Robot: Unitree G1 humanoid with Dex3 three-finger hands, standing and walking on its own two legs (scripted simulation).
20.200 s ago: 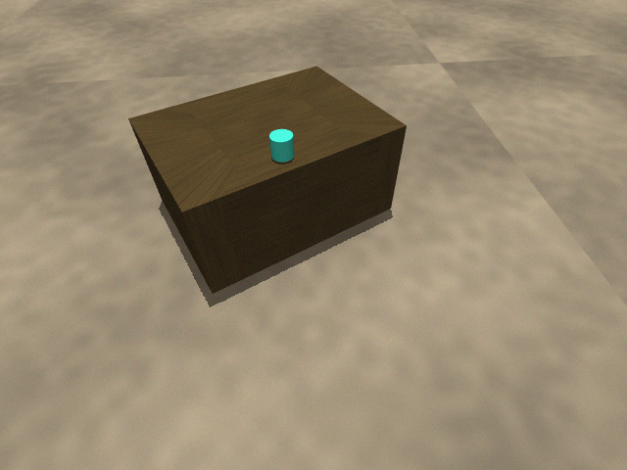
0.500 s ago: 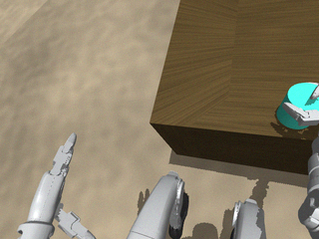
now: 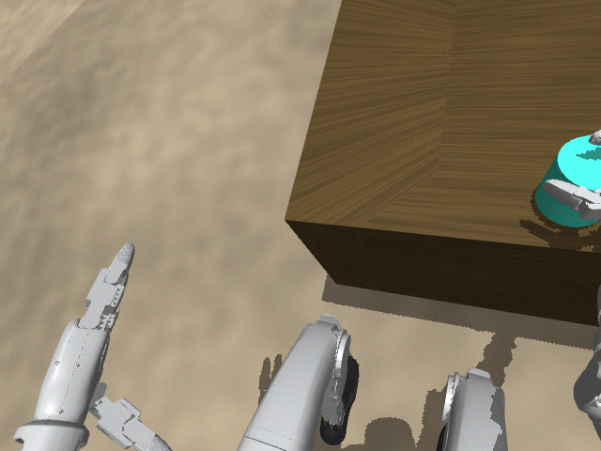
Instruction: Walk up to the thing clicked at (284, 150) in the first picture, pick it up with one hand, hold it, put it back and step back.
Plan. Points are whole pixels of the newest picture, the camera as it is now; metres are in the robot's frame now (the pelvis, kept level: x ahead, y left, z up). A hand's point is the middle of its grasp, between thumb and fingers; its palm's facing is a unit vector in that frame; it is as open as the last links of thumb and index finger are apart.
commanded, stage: open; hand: right
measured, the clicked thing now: (582, 183) +0.52 -0.20 -0.07
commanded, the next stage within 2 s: withdraw in 0.20 s
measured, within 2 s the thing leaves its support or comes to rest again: neither
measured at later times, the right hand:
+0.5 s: hand out of the picture +0.52 -0.21 -0.03, palm faces +0.19 +0.98 -0.02, open 14.8 cm
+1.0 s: hand out of the picture +0.52 -0.28 +0.10, palm faces +0.26 +0.95 -0.20, open 17.0 cm
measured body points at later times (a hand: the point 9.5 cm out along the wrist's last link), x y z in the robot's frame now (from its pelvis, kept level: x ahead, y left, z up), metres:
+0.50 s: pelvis +0.01 +0.00 +0.00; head +0.19 -0.07 +0.41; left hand +0.18 +0.26 +0.12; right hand +0.51 -0.26 -0.02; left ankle +0.11 +0.14 -0.53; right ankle +0.04 -0.13 -0.53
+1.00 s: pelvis +0.03 +0.00 +0.09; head +0.16 -0.04 +0.52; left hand +0.19 +0.25 +0.13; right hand +0.50 -0.33 +0.11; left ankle +0.11 +0.14 -0.53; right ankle +0.04 -0.13 -0.53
